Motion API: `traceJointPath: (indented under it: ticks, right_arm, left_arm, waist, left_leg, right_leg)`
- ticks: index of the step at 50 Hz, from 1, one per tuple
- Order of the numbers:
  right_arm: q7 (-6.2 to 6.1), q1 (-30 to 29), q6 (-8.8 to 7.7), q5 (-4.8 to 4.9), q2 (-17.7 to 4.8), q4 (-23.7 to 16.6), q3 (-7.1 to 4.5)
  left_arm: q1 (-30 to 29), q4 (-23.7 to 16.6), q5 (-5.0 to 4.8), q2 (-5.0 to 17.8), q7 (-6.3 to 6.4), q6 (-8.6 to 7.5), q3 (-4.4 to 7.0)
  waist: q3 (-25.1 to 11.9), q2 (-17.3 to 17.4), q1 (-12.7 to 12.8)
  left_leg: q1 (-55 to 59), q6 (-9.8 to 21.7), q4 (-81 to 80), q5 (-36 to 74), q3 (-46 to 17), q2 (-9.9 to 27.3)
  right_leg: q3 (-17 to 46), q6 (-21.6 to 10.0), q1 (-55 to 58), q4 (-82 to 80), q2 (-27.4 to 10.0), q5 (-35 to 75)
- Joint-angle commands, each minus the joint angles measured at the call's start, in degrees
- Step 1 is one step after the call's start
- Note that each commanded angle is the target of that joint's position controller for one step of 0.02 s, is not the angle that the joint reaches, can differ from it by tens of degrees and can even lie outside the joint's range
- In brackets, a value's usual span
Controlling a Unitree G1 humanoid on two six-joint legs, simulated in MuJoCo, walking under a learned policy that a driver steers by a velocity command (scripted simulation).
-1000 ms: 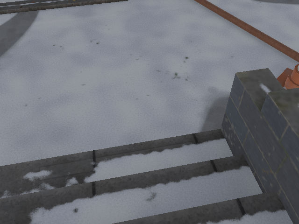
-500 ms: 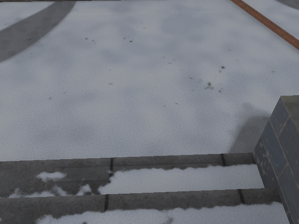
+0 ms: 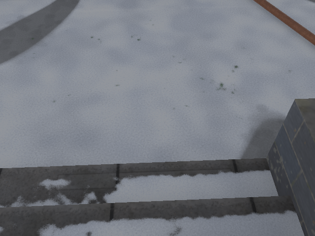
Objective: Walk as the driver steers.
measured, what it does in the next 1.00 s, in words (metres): goes down: left foot 0.15 m lower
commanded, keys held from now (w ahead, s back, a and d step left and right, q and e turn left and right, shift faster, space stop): no key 0.26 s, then w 0.42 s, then w+e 0.10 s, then e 0.12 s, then no key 0.10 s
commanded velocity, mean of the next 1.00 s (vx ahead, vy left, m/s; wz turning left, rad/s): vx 0.22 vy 0.00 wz -0.08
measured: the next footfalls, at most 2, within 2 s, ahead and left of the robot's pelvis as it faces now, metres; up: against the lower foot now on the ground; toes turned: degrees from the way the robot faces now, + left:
left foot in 0.76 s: +0.27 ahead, +0.26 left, -0.15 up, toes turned +3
right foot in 1.14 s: +0.34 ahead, +0.04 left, -0.15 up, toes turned -10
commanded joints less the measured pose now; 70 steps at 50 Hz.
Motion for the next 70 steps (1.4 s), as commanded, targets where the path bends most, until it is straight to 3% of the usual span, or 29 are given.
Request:
traceJointPath:
  ticks: [1,13,16,19,22,26,27,29,31,32,33,36,37,38,39,40,41,42,43,44,46,49,54,56,58,59,62,64,70]
  right_arm:
    - [-0.26,2.02,-0.25,-0.3,-5.3,-0.51,-0.99]
    - [-0.5,3.35,0.17,-0.52,-3.2,2.29,-0.58]
    - [-2.49,4.72,0.01,-3.22,-6.06,1.58,-2.54]
    - [-5.19,-2.52,-0.9,-4.53,0.34,-4.14,-1.66]
    - [-4.55,-1.62,-2.02,-4.41,1.08,-6.52,-1.4]
    - [-2.33,2.49,-2.3,-5.17,1.6,-7.44,-1.53]
    - [-2.98,-1.83,-1.94,-5.23,2.27,-9.0,-0.98]
    - [-3.8,-8.9,-2.11,-5.31,3.09,-11.29,-0.54]
    - [-2.92,-10.02,-2.06,-5.56,6.21,-10.82,2.17]
    - [-2.61,-9.33,-1.48,-5.24,6.12,-10.44,2.25]
    - [-2.08,-5.92,-0.67,-5.06,3.9,-9.71,1.91]
    - [-2.5,7.11,0.13,-3.79,-4.06,-5.65,-0.95]
    - [-2.12,15.22,-0.59,-2.8,-7.36,-2.34,-2.72]
    - [-1.89,21.4,-0.93,-3.59,-12.74,-0.85,-4.53]
    - [-1.16,31.75,-0.99,-5.53,-18.03,1.55,-4.83]
    - [0.47,39.41,-1.02,-7.57,-17.22,3.41,-4.69]
    - [1.48,35.61,-1.62,-6.13,-19.08,4.79,-5.14]
    - [1.5,24.78,-2.09,-4.96,-13.41,2.4,-3.88]
    - [1.37,16.82,-2.21,-4.53,-8.36,-1.62,-2.46]
    - [0.94,16.81,-2.8,-5.92,-4.7,-0.97,-1.46]
    - [-2.66,11.99,-4.67,-4.17,5.62,-2.06,1.56]
    - [-4.28,14.96,-6.57,-3.69,1.96,0.11,2.18]
    - [-0.91,11.31,-5.11,-5.45,-5.47,-0.56,1.23]
    - [-0.58,12.4,-4.54,-4.01,-5.95,-0.19,0.87]
    - [-0.32,17.22,-3.65,1.44,-5.65,0.15,-0.18]
    - [-0.78,24.46,-3.2,1.36,-6.35,0.78,-1.33]
    - [-2.22,21.86,-2.99,-0.3,-3.2,-1.24,-1.46]
    - [-2.13,21.18,-2.18,-0.31,-2.85,0.28,-1.62]
    - [-0.9,15.31,-2.54,-0.76,-3.37,0.2,-2.46]
  left_arm:
    - [4.02,-0.71,-0.02,5.89,0.01,-0.5,1.41]
    - [7.07,1.66,0.24,3.3,0.07,-0.1,1.45]
    - [14.62,3.2,3.95,9.19,2.21,-0.33,4.41]
    - [19.42,4.29,5.07,-0.18,6.21,-2.09,1.06]
    - [19.0,4.18,4.72,-0.84,8.05,-3.39,-0.34]
    - [16.89,3.02,4.76,-0.48,7.45,-3.23,-1.45]
    - [22.9,6.26,5.35,-2.31,8.66,-4.44,-2.61]
    - [33.99,9.92,4.06,-3.49,9.96,-4.82,-2.94]
    - [30.08,9.25,3.18,-3.11,9.92,-3.39,-3.28]
    - [28.94,8.15,4.63,-0.06,8.56,-2.17,-2.94]
    - [25.12,7.11,6.91,0.9,7.37,-1.86,-2.81]
    - [17.35,5.85,5.29,4.03,4.95,-1.79,-2.61]
    - [17.45,6.32,6.47,8.2,3.02,-0.81,-1.44]
    - [22.0,8.7,7.7,6.05,1.06,-0.63,-1.22]
    - [37.83,11.79,4.7,-4.85,-0.33,-1.73,-3.05]
    - [34.98,9.07,1.2,-3.42,-0.63,-3.59,-2.27]
    - [22.35,3.31,-0.36,-1.4,0.42,-4.81,-1.62]
    - [12.85,1.95,-0.07,1.29,2.14,-5.3,-1.0]
    - [19.55,3.31,0.74,-2.79,3.58,-5.42,-1.55]
    - [18.23,2.38,0.49,-3.14,4.64,-5.26,-1.22]
    - [16.23,0.86,3.8,-7.08,4.78,-4.59,-2.65]
    - [8.94,-1.71,3.5,-2.31,2.26,-3.25,-1.33]
    - [11.96,-2.6,3.77,2.27,0.84,-1.78,-0.94]
    - [8.98,-4.04,3.86,5.2,1.91,-1.87,0.27]
    - [-1.83,-6.42,1.17,6.51,3.91,-2.61,0.29]
    - [-5.79,-6.7,-0.27,7.05,4.42,-2.9,-0.15]
    - [-8.49,-6.69,-1.29,6.82,2.44,-3.45,-0.64]
    - [-5.52,-3.81,-0.34,6.34,1.08,-2.68,-0.25]
    - [-5.72,-1.33,-0.01,5.91,1.86,-1.82,0.19]
  waist:
    - [-0.41,-1.35,-0.53]
    - [1.28,-0.64,-0.26]
    - [5.78,-5.86,3.08]
    - [9.48,-6.28,6.3]
    - [7.13,-2.46,5.56]
    - [9.0,-5.11,2.5]
    - [10.3,-4.58,5.63]
    - [8.24,-3.59,11.38]
    - [10.49,-0.33,10.39]
    - [8.66,-3.49,9.94]
    - [9.76,-4.18,7.71]
    - [8.63,-0.27,-1.56]
    - [5.06,2.76,-4.77]
    - [-1.34,7.86,-6.93]
    - [-19.26,15.63,-3.55]
    - [-17.36,13.55,-7.42]
    - [-4.57,15.91,-8.15]
    - [5.62,7.19,-6.36]
    - [3.0,5.24,-0.46]
    - [5.96,3.78,1.98]
    - [6.23,2.39,4.89]
    - [3.15,3.84,3.55]
    - [-0.17,1.77,6.97]
    - [0.83,2.96,6.27]
    - [-0.68,-2.25,1.6]
    - [-5.19,-3.56,-3.5]
    - [-7.77,-2.39,-4.61]
    - [-2.2,0.59,-2.8]
    - [-2.14,1.65,-0.97]
  left_leg:
    - [5.97,1.67,-3.56,5.55,1.36,-1.05]
    - [6.01,1.63,-5.85,6.15,1.39,-0.95]
    - [-2.14,3.97,4.36,-15.37,3.25,-2.98]
    - [-20.9,5.79,21.6,-11.99,-6.19,2.48]
    - [-24.03,7.99,25.37,-5.18,-5.29,1.89]
    - [-4.94,8.66,23.13,-1.03,1.27,0.35]
    - [-21.49,7.01,13.26,19.24,-9.08,6.46]
    - [-32.72,4.2,3.52,21.23,-7.01,6.29]
    - [-20.21,3.53,-11.83,31.52,-5.19,7.38]
    - [-4.47,2.8,-6.49,35.52,0.12,3.81]
    - [0.76,3.01,-2.5,37.07,-2.01,5.23]
    - [15.93,2.19,-8.27,30.54,-2.27,4.6]
    - [28.68,1.39,-6.8,23.22,2.26,1.0]
    - [37.67,3.63,-3.42,25.92,-0.16,4.25]
    - [52.69,10.29,11.07,58.63,-8.01,16.36]
    - [48.79,14.83,5.15,56.84,-19.18,23.71]
    - [35.23,18.08,-5.99,24.11,-32.14,27.51]
    - [19.99,11.55,-9.71,9.11,-20.99,21.23]
    - [8.6,13.88,-8.99,16.95,-19.32,24.26]
    - [1.55,13.21,-10.13,26.39,-17.28,24.82]
    - [-3.22,10.33,-14.51,22.38,-9.69,17.6]
    - [-1.82,14.81,-14.06,40.22,-1.33,13.19]
    - [-11.11,12.55,-3.32,40.97,2.27,11.42]
    - [-10.5,12.73,0.53,36.47,0.67,12.01]
    - [0.6,9.88,4.55,32.26,-0.05,9.71]
    - [1.52,6.56,6.51,26.58,3.1,5.06]
    - [-0.08,0.8,6.23,11.57,6.03,3.46]
    - [0.5,0.8,4.67,3.83,7.04,2.24]
    - [4.01,2.33,1.78,11.16,6.24,3.22]
  right_leg:
    - [2.28,1.13,-4.3,-7.71,-2.43,18.52]
    - [1.9,0.06,-2.25,-9.57,-1.8,16.82]
    - [12.28,-10.25,-2.11,-17.88,-10.31,-19.11]
    - [27.39,-16.74,7.87,-23.38,-24.0,-18.41]
    - [17.98,-14.25,14.12,-18.36,-18.53,-5.05]
    - [9.2,-11.23,-6.73,-13.51,-13.13,-4.12]
    - [12.26,-9.68,8.28,-7.98,-15.28,-2.47]
    - [18.04,-11.41,20.19,-0.86,-17.92,-1.65]
    - [11.65,-7.25,2.43,4.87,-11.98,-4.42]
    - [10.84,-7.66,-11.9,1.46,-11.55,-10.97]
    - [11.91,-6.88,-19.6,2.23,-13.86,-17.08]
    - [12.24,-3.77,-23.22,13.42,-14.49,-20.86]
    - [8.17,-2.88,-26.14,23.06,-11.08,-18.85]
    - [3.97,0.77,-26.59,39.41,-5.38,-12.46]
    - [5.8,2.04,-27.44,65.06,-1.57,-24.63]
    - [7.59,2.4,-36.94,82.84,2.27,-25.47]
    - [9.82,0.79,-53.25,86.3,2.05,-18.31]
    - [8.08,-1.53,-52.44,85.03,-1.97,-8.09]
    - [12.04,-2.55,-41.13,76.31,-5.82,1.38]
    - [11.38,-2.76,-37.24,73.49,-7.55,3.32]
    - [12.81,-5.02,-31.92,52.08,-10.26,15.72]
    - [8.33,-0.88,-25.76,27.53,-9.19,20.99]
    - [5.45,2.68,-9.09,29.92,-5.25,23.54]
    - [3.56,2.17,-6.09,27.95,-3.7,15.31]
    - [2.66,0.54,-6.66,7.16,-5.58,26.27]
    - [5.16,-2.39,-0.77,7.24,-5.35,38.03]
    - [8.78,-5.94,0.75,5.0,-6.06,41.79]
    - [6.97,-3.63,-4.0,3.13,-5.05,32.04]
    - [3.67,-2.46,-6.01,4.03,-2.4,24.28]
Over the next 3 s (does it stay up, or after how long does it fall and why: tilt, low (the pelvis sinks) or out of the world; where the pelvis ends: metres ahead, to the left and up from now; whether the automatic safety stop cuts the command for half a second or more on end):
stays up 0.42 0.09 -0.18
